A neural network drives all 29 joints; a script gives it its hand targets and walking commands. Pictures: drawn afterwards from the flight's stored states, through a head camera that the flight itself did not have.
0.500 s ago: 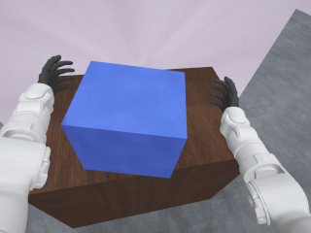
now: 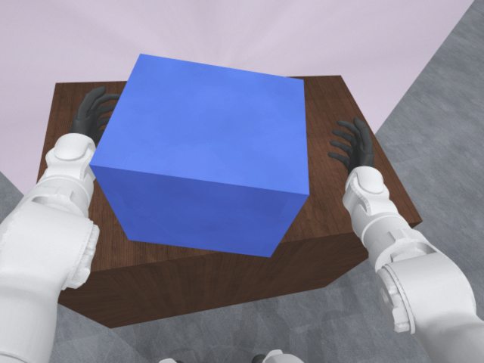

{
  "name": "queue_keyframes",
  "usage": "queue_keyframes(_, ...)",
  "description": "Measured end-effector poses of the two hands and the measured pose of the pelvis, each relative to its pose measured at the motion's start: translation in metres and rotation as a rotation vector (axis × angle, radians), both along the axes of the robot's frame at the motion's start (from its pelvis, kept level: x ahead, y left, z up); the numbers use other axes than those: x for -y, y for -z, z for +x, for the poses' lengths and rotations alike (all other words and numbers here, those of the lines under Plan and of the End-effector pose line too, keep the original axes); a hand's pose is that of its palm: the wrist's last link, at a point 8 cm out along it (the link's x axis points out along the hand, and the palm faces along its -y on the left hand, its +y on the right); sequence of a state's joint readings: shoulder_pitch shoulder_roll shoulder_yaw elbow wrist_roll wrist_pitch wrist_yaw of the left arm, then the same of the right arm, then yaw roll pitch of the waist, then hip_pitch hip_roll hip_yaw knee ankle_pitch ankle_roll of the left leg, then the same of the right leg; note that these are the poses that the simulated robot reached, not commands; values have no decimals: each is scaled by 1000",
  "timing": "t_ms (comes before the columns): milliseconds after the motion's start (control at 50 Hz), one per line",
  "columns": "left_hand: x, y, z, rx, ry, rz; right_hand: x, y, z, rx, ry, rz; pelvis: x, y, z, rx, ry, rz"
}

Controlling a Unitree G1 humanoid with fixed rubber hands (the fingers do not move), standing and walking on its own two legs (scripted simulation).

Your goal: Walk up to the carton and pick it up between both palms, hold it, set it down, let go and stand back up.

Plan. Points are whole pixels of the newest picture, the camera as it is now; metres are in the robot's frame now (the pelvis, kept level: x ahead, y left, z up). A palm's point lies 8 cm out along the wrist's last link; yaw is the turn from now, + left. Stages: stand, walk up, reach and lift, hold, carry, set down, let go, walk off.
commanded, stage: reach and lift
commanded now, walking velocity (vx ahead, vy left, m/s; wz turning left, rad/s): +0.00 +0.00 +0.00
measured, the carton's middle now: (211, 164) +0.45 +0.00 +0.02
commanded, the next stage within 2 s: none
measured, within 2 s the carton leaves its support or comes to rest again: neither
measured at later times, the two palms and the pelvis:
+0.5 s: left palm (89, 135) +0.49 +0.19 +0.07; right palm (336, 162) +0.41 -0.21 +0.07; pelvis +0.00 +0.00 +0.00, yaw +0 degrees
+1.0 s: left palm (103, 139) +0.48 +0.17 +0.07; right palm (330, 163) +0.40 -0.20 +0.07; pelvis -0.01 +0.00 +0.00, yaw +0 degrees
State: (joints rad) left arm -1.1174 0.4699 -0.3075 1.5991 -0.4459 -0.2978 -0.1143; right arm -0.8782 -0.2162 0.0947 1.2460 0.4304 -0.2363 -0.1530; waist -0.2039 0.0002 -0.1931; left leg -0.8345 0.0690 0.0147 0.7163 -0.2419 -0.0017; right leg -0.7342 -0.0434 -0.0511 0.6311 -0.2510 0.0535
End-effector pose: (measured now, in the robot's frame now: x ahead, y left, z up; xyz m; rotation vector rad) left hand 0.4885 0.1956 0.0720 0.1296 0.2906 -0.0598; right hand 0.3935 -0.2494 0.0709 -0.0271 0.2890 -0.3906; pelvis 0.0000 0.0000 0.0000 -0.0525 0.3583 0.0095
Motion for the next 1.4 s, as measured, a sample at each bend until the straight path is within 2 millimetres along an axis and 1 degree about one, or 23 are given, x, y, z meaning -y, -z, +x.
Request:
queue_keyframes(260,2,2,0,17,4,-3,-16,3,6,16,-14,6,-3,3,0,-20,-3,-7)
queue_keyframes(440,4,2,-1,18,10,-2,-31,5,10,12,-21,7,-3,3,0,-20,-10,-13)
queue_keyframes(560,8,1,-2,22,11,-6,-41,3,13,21,-26,13,-3,3,-1,-28,-13,-17)
queue_keyframes(680,16,4,-6,12,22,-17,-48,2,12,17,-22,19,-2,1,-2,-21,-14,-17)
queue_keyframes(800,26,5,-7,9,32,-26,-52,2,10,14,-19,19,-1,2,-4,-17,-12,-17)
queue_keyframes(980,25,5,-6,5,21,-23,-50,2,10,10,-13,15,0,3,-7,-22,-10,-14)
queue_keyframes(1400,30,5,-5,13,49,-27,-49,2,10,20,-5,19,-2,0,-3,-20,-4,-12)
